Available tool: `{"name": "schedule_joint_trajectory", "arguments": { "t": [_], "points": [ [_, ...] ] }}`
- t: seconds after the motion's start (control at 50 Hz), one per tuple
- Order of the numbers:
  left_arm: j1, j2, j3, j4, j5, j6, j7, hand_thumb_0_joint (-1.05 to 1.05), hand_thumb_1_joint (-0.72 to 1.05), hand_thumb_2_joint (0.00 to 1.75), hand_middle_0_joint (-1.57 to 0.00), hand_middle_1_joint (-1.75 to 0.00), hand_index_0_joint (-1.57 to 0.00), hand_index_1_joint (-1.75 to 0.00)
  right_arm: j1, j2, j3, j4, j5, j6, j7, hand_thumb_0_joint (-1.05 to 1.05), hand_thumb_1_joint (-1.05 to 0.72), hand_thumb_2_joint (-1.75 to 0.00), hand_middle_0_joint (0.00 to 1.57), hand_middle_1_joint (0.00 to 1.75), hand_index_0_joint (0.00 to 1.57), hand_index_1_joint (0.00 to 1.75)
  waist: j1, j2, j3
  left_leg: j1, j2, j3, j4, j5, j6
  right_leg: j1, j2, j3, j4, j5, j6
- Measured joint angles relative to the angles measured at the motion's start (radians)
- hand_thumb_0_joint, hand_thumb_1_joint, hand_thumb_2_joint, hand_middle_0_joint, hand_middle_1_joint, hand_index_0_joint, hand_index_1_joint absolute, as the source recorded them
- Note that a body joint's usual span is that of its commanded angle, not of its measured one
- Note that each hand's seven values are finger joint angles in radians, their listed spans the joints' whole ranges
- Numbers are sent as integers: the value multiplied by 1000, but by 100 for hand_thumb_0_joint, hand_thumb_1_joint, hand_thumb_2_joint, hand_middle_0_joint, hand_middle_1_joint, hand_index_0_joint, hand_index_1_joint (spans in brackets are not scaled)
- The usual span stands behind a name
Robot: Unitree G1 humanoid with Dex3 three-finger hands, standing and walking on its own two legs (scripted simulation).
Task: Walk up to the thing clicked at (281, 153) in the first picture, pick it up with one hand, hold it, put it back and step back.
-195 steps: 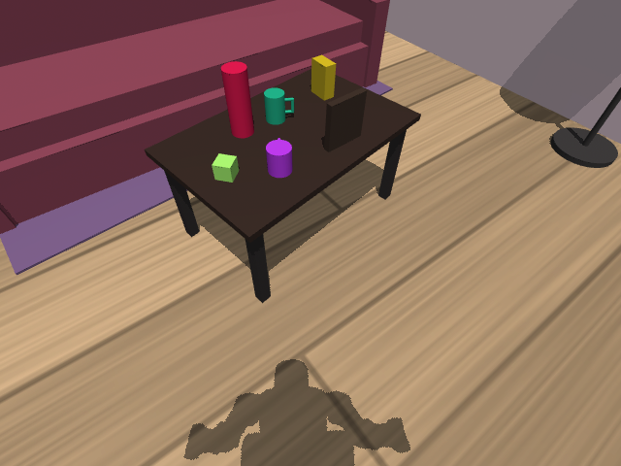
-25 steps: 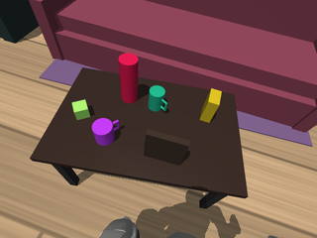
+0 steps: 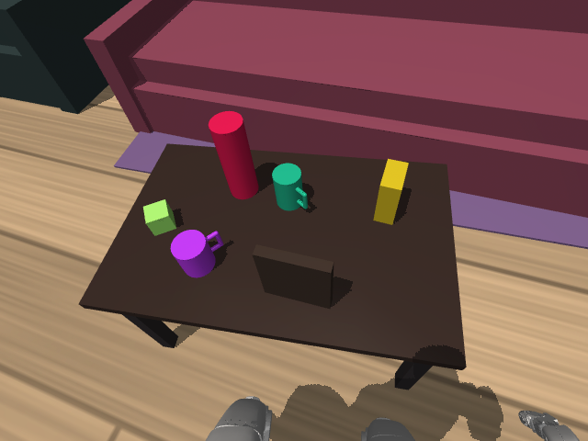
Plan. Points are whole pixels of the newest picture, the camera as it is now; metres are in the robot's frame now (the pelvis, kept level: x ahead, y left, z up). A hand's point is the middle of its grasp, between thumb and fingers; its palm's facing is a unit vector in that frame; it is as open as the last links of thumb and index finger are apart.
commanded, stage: walk up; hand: left
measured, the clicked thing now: (200, 250) +0.53 +0.26 -0.26
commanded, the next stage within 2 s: stand in 1.50 s
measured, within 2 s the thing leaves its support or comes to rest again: neither
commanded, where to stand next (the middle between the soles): +0.08 +0.07 m, yaw +0 degrees
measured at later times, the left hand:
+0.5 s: hand out of the picture +0.09 +0.31 -0.15, palm faces +0.01 -0.94 -0.35, open 7.4 cm
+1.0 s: hand out of the picture +0.10 +0.31 -0.12, palm faces -0.01 -0.93 -0.37, open 7.4 cm
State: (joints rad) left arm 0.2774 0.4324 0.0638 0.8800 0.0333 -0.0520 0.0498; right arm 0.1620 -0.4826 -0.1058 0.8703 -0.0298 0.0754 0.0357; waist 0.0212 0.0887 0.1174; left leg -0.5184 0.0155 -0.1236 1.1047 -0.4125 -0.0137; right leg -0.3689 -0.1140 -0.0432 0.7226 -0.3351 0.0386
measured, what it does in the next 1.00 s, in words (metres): steps on the spot: left foot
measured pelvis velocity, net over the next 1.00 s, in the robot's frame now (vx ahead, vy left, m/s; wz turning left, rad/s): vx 0.02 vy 0.05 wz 0.01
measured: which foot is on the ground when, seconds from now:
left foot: up 0.00-0.10, down 0.12-1.00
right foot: down 0.00-1.00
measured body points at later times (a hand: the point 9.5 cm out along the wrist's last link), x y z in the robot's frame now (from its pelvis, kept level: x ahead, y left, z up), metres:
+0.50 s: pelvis +0.02 +0.06 +0.00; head +0.04 +0.06 +0.45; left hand +0.09 +0.36 -0.13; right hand +0.13 -0.25 -0.12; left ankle +0.01 +0.17 -0.72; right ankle +0.05 -0.10 -0.71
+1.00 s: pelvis +0.02 +0.05 +0.03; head +0.03 +0.04 +0.48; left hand +0.10 +0.36 -0.10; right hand +0.13 -0.25 -0.10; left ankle +0.01 +0.17 -0.72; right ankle +0.05 -0.10 -0.72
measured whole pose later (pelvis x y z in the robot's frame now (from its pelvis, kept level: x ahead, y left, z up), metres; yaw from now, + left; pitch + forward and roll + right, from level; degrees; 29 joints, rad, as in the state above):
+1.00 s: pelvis +0.02 +0.05 +0.03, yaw +1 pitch -2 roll +0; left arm 0.06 0.37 -0.01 1.14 0.00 -0.02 -0.01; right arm 0.03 -0.36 -0.02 1.13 0.00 0.01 0.02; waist 0.00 0.01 0.07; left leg -0.14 0.01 0.00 0.42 -0.23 -0.01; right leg -0.19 -0.06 0.00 0.41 -0.18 0.05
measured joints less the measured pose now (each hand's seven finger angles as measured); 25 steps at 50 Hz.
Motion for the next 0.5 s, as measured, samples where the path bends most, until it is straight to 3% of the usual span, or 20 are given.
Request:
{"name": "schedule_joint_trajectory", "arguments": {
  "t": [0.1,0.14,0.16,0.24,0.3,0.34,0.38,0.46,0.5],
  "points": [
    [7,48,14,-9,-1,13,-12,0,90,90,-21,-30,-21,-30,20,20,11,38,3,-8,9,1,-91,-90,20,30,20,30,10,-23,0,121,27,72,-285,-62,1,-21,-36,-17,57,-37,10],
    [-5,67,17,0,-10,26,-15,0,90,90,-21,-30,-21,-30,8,51,16,55,3,-21,6,1,-91,-90,20,30,20,30,22,-80,26,157,-9,107,-333,26,-10,-33,-74,17,107,-61,12],
    [-6,72,17,8,-14,35,-14,0,90,90,-21,-30,-21,-30,4,69,21,57,-1,-28,5,1,-91,-90,20,30,20,30,28,-116,35,174,-29,132,-339,29,-10,-43,-92,46,137,-66,-9],
    [-25,29,-12,61,-31,56,-13,1,90,90,-20,-30,-20,-30,34,97,45,48,1,-41,9,1,-90,-90,20,30,20,30,-15,-85,-9,163,-8,86,-323,8,16,-59,7,49,215,-236,-50],
    [-26,11,-24,58,-40,29,-20,1,90,90,-21,-30,-20,-30,32,115,65,55,8,-38,1,1,-90,-90,20,30,21,30,-16,-99,-24,173,-4,90,-338,11,6,-30,38,18,98,-129,-53],
    [-44,-12,-27,68,-38,17,-22,1,90,90,-21,-30,-20,-30,19,112,69,67,21,-41,-5,1,-90,-90,20,30,21,30,-15,-85,-15,173,6,81,-309,-7,-1,8,62,5,15,-5,-35],
    [-64,-41,-38,79,-30,13,-23,1,90,90,-21,-30,-20,-30,3,108,71,82,32,-38,-14,1,-90,-90,20,30,21,30,-15,-59,-13,176,18,66,-298,-14,1,27,74,-9,-1,0,-12],
    [-93,-63,-61,100,-28,25,-39,1,90,90,-21,-30,-21,-30,-28,118,72,107,31,-52,-26,1,-90,-90,20,30,21,30,-13,-89,-29,207,-18,100,-355,8,10,25,37,24,2,-10,5],
    [-114,-69,-68,113,-32,31,-42,1,90,90,-21,-30,-21,-30,-40,119,76,121,31,-62,-23,1,-90,-90,20,30,20,30,-12,-85,-36,216,-16,106,-375,16,21,33,40,29,-23,4,-2]
  ]
}}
